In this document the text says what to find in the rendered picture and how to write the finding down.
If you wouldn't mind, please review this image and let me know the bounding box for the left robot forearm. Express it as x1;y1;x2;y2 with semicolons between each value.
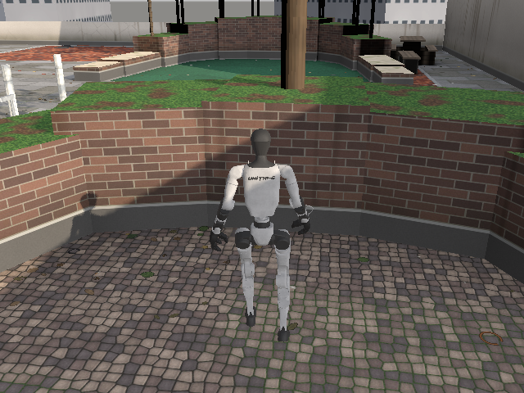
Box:
212;199;229;234

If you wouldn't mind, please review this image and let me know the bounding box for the robot right foot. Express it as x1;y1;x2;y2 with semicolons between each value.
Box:
278;327;290;342

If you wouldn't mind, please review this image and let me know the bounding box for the robot left hand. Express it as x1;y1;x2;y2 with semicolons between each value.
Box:
209;230;228;251

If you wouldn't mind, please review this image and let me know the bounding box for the robot left shin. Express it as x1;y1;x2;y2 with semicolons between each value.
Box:
241;264;254;316

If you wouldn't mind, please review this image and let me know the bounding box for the right robot upper arm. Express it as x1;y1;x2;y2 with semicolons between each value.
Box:
278;164;302;209

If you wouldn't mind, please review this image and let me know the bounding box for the right robot forearm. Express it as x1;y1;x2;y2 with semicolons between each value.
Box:
294;196;309;223

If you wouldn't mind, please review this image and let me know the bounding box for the left robot upper arm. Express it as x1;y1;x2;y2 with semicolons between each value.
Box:
221;165;244;210

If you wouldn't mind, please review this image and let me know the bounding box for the robot right hand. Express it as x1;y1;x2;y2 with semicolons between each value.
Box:
291;219;310;235

